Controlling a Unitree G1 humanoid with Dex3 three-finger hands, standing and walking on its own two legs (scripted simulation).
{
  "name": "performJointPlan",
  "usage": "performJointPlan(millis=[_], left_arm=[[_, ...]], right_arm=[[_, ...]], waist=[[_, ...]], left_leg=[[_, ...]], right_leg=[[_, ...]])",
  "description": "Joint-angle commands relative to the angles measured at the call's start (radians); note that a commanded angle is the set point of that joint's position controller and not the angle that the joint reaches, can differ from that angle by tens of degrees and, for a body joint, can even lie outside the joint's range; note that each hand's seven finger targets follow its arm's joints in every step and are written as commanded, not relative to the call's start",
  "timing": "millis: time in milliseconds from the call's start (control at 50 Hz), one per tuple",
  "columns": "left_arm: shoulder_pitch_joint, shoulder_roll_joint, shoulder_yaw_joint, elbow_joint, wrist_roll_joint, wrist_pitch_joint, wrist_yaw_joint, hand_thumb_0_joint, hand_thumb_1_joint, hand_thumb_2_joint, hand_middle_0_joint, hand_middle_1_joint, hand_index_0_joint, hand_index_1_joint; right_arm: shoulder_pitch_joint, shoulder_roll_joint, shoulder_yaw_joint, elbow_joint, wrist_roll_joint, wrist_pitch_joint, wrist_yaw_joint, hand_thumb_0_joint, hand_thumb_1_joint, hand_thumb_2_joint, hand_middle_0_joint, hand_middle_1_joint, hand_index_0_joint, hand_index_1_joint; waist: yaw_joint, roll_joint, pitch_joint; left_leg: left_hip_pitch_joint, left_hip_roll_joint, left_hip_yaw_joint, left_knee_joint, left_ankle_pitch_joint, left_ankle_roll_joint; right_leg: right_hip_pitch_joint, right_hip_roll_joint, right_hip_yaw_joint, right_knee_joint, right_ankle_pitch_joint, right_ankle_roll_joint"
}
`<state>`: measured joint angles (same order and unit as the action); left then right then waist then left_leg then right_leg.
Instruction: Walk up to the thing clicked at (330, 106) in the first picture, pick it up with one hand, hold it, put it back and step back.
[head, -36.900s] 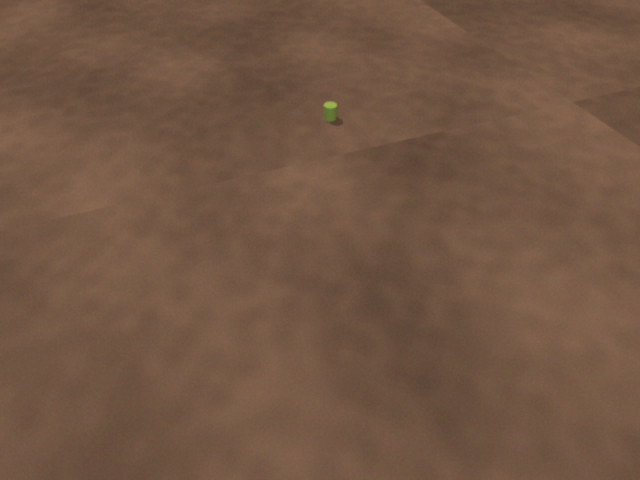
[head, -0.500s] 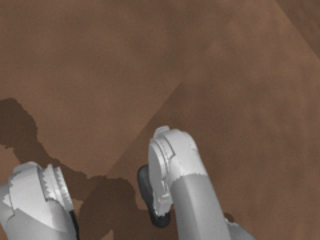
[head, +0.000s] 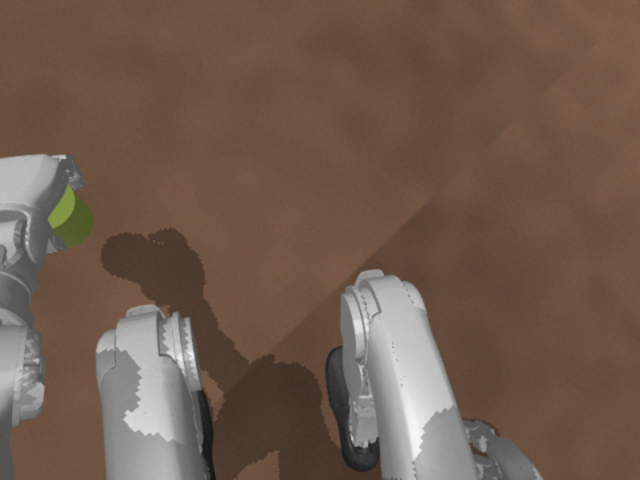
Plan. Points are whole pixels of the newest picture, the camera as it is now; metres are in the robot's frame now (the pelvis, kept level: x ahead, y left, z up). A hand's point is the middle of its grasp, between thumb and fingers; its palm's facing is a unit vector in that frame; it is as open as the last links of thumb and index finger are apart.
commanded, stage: settle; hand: left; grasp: from above
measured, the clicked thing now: (53, 213) +0.46 +0.30 -0.20
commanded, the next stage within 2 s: lift in 0.14 s
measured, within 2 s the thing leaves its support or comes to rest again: neither
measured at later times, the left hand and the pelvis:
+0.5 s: hand (21, 209) +0.44 +0.29 -0.11, palm faces -0.45 -0.08 -0.89, open 9.8 cm; pelvis -0.01 +0.00 +0.03, yaw +2 degrees
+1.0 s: hand out of the picture +0.38 +0.29 +0.04, palm faces -0.42 -0.10 -0.90, open 9.7 cm; pelvis +0.00 +0.00 +0.14, yaw +4 degrees
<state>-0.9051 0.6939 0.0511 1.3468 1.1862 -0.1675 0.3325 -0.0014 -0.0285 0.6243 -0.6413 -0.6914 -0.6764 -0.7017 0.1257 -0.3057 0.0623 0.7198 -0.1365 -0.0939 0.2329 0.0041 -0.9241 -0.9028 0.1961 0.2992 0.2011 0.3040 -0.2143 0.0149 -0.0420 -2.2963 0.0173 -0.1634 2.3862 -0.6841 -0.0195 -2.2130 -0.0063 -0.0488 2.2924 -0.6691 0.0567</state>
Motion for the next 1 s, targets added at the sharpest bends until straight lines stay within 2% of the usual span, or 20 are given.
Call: performJointPlan(millis=[0,180,200,220,240,260,280,300,340,400,480,540,600,660,700,820,860,920,960,980], left_arm=[[-0.342,0.267,0.04,-0.16,0.0,-0.02,0.024,0.0,0.571,0.896,-0.98,-0.807,-0.982,-0.808],[-0.38,0.282,0.056,-0.194,0.019,-0.031,0.037,0.0,0.616,0.979,-1.003,-0.833,-0.998,-0.84],[-0.38,0.285,0.053,-0.177,0.022,-0.027,0.037,0.0,0.632,0.905,-1.038,-0.849,-1.047,-0.842],[-0.37,0.271,0.046,-0.177,0.016,-0.023,0.035,0.0,0.552,0.934,-0.958,-0.769,-0.967,-0.762],[-0.364,0.265,0.045,-0.182,0.016,-0.017,0.031,0.0,0.57,0.877,-0.995,-0.825,-1.001,-0.82],[-0.357,0.273,0.051,-0.187,0.009,-0.011,0.027,0.0,0.492,0.9,-0.915,-0.745,-0.921,-0.75],[-0.363,0.299,0.062,-0.212,0.004,-0.006,0.024,0.0,0.542,0.852,-0.975,-0.801,-0.98,-0.797],[-0.357,0.286,0.058,-0.23,0.001,0.0,0.019,0.0,0.559,0.91,-0.982,-0.776,-0.977,-0.782],[-0.332,0.251,0.04,-0.223,-0.02,0.013,-0.004,0.0,0.561,0.922,-0.979,-0.792,-0.975,-0.797],[-0.322,0.285,0.053,-0.296,-0.039,0.025,-0.039,0.0,0.551,0.919,-0.968,-0.79,-0.966,-0.794],[-0.261,0.242,0.032,-0.353,-0.05,0.031,-0.082,0.0,0.555,0.902,-0.969,-0.778,-0.968,-0.78],[-0.208,0.25,0.048,-0.43,-0.065,0.034,-0.102,0.0,0.543,0.93,-0.951,-0.817,-0.954,-0.815],[-0.179,0.201,0.02,-0.471,-0.081,0.041,-0.124,0.0,0.532,0.931,-0.935,-0.832,-0.94,-0.828],[-0.146,0.212,0.034,-0.536,-0.094,0.05,-0.133,0.0,0.538,0.929,-0.935,-0.83,-0.94,-0.826],[-0.127,0.16,0.0,-0.568,-0.109,0.059,-0.15,0.0,0.557,0.925,-0.951,-0.828,-0.957,-0.823],[-0.032,0.162,0.009,-0.695,-0.148,0.085,-0.172,0.0,0.593,0.881,-0.971,-0.805,-0.981,-0.795],[-0.016,0.124,-0.011,-0.727,-0.151,0.096,-0.178,0.0,0.59,0.906,-0.974,-0.809,-0.979,-0.805],[0.005,0.12,-0.012,-0.79,-0.162,0.116,-0.177,0.0,0.59,0.893,-0.958,-0.824,-0.969,-0.813],[0.052,0.095,-0.025,-0.797,-0.165,0.131,-0.176,0.0,0.586,0.884,-0.958,-0.829,-0.97,-0.818],[0.064,0.108,-0.012,-0.811,-0.168,0.137,-0.173,0.0,0.589,0.905,-0.968,-0.823,-0.976,-0.816]], right_arm=[[0.219,-0.23,-0.085,-0.004,0.009,0.017,-0.042,0.0,-0.917,-0.906,0.199,0.3,0.199,0.3],[0.228,-0.226,-0.093,-0.009,0.014,0.036,-0.081,0.0,-0.91,-0.902,0.2,0.3,0.199,0.3],[0.229,-0.223,-0.094,-0.01,0.015,0.038,-0.085,0.0,-0.941,-0.915,0.198,0.3,0.199,0.3],[0.229,-0.223,-0.097,-0.009,0.017,0.038,-0.088,0.0,-0.891,-0.895,0.201,0.3,0.2,0.3],[0.235,-0.22,-0.098,-0.008,0.019,0.038,-0.09,0.0,-0.941,-0.915,0.199,0.3,0.199,0.3],[0.235,-0.22,-0.101,-0.008,0.021,0.039,-0.092,0.0,-0.892,-0.895,0.201,0.3,0.2,0.3],[0.235,-0.221,-0.104,-0.011,0.023,0.04,-0.095,0.0,-0.94,-0.915,0.199,0.3,0.199,0.3],[0.239,-0.221,-0.109,-0.008,0.029,0.043,-0.098,0.0,-0.922,-0.908,0.2,0.3,0.199,0.3],[0.242,-0.216,-0.116,-0.014,0.036,0.047,-0.103,0.0,-0.923,-0.909,0.199,0.3,0.199,0.3],[0.247,-0.213,-0.124,-0.019,0.05,0.058,-0.113,0.0,-0.921,-0.908,0.2,0.3,0.2,0.3],[0.245,-0.203,-0.134,-0.038,0.068,0.072,-0.125,0.0,-0.92,-0.907,0.2,0.3,0.2,0.3],[0.243,-0.202,-0.14,-0.056,0.083,0.081,-0.132,0.0,-0.919,-0.906,0.2,0.3,0.2,0.3],[0.24,-0.194,-0.146,-0.066,0.095,0.088,-0.142,0.0,-0.919,-0.907,0.2,0.3,0.2,0.3],[0.23,-0.191,-0.153,-0.078,0.104,0.092,-0.15,0.0,-0.917,-0.906,0.2,0.3,0.2,0.3],[0.219,-0.186,-0.159,-0.089,0.109,0.094,-0.154,0.0,-0.917,-0.907,0.2,0.3,0.2,0.3],[0.187,-0.17,-0.168,-0.117,0.125,0.101,-0.181,0.0,-0.912,-0.905,0.2,0.3,0.2,0.3],[0.174,-0.163,-0.171,-0.117,0.131,0.103,-0.189,0.0,-0.914,-0.906,0.2,0.3,0.2,0.3],[0.157,-0.163,-0.172,-0.124,0.141,0.105,-0.206,0.0,-0.911,-0.904,0.2,0.3,0.2,0.3],[0.151,-0.148,-0.17,-0.125,0.143,0.106,-0.217,0.0,-0.914,-0.905,0.2,0.3,0.2,0.3],[0.147,-0.143,-0.168,-0.121,0.146,0.107,-0.223,0.0,-0.913,-0.905,0.2,0.3,0.2,0.3]], waist=[[-0.033,0.236,-0.671],[-0.018,0.274,-0.718],[-0.02,0.266,-0.723],[-0.016,0.265,-0.725],[-0.012,0.278,-0.73],[-0.004,0.283,-0.74],[0.002,0.277,-0.76],[0.013,0.284,-0.775],[0.003,0.272,-0.754],[0.024,0.257,-0.805],[0.026,0.245,-0.767],[0.052,0.239,-0.793],[0.049,0.231,-0.784],[0.072,0.235,-0.789],[0.065,0.231,-0.773],[0.09,0.191,-0.771],[0.089,0.221,-0.765],[0.098,0.221,-0.779],[0.097,0.183,-0.752],[0.101,0.161,-0.75]], left_leg=[[0.482,-0.025,0.128,-0.242,0.159,0.043],[0.531,-0.029,0.132,-0.287,0.15,0.038],[0.533,-0.028,0.132,-0.289,0.141,0.04],[0.543,-0.027,0.135,-0.292,0.141,0.04],[0.549,-0.029,0.139,-0.303,0.143,0.038],[0.548,-0.029,0.142,-0.309,0.143,0.039],[0.561,-0.029,0.142,-0.315,0.143,0.041],[0.576,-0.029,0.144,-0.325,0.144,0.04],[0.572,-0.028,0.144,-0.34,0.132,0.042],[0.594,-0.028,0.145,-0.358,0.147,0.046],[0.615,-0.027,0.132,-0.409,0.117,0.046],[0.644,-0.03,0.131,-0.449,0.127,0.047],[0.684,-0.026,0.119,-0.486,0.136,0.044],[0.727,-0.025,0.109,-0.535,0.13,0.042],[0.764,-0.019,0.1,-0.574,0.109,0.041],[0.851,-0.02,0.105,-0.675,0.083,0.044],[0.91,-0.015,0.094,-0.723,0.106,0.035],[1.007,-0.01,0.074,-0.799,0.109,0.029],[1.023,-0.014,0.106,-0.815,0.125,0.035],[1.037,-0.016,0.114,-0.831,0.134,0.037]], right_leg=[[0.365,0.042,-0.089,-0.253,0.199,-0.09],[0.343,0.032,-0.092,-0.264,0.183,-0.094],[0.345,0.034,-0.09,-0.269,0.172,-0.095],[0.347,0.033,-0.087,-0.276,0.171,-0.095],[0.355,0.033,-0.086,-0.276,0.173,-0.096],[0.364,0.032,-0.082,-0.279,0.172,-0.096],[0.376,0.032,-0.08,-0.287,0.167,-0.096],[0.373,0.029,-0.081,-0.29,0.172,-0.097],[0.377,0.03,-0.077,-0.307,0.165,-0.097],[0.423,0.031,-0.07,-0.329,0.174,-0.096],[0.42,0.028,-0.07,-0.358,0.155,-0.096],[0.467,0.025,-0.063,-0.388,0.161,-0.093],[0.47,0.025,-0.061,-0.414,0.171,-0.093],[0.492,0.021,-0.058,-0.444,0.162,-0.094],[0.496,0.022,-0.056,-0.473,0.152,-0.092],[0.619,0.021,-0.039,-0.587,0.127,-0.085],[0.638,0.018,-0.04,-0.602,0.155,-0.085],[0.686,0.017,-0.041,-0.647,0.163,-0.083],[0.751,0.02,-0.028,-0.719,0.165,-0.081],[0.788,0.018,-0.02,-0.751,0.167,-0.079]])
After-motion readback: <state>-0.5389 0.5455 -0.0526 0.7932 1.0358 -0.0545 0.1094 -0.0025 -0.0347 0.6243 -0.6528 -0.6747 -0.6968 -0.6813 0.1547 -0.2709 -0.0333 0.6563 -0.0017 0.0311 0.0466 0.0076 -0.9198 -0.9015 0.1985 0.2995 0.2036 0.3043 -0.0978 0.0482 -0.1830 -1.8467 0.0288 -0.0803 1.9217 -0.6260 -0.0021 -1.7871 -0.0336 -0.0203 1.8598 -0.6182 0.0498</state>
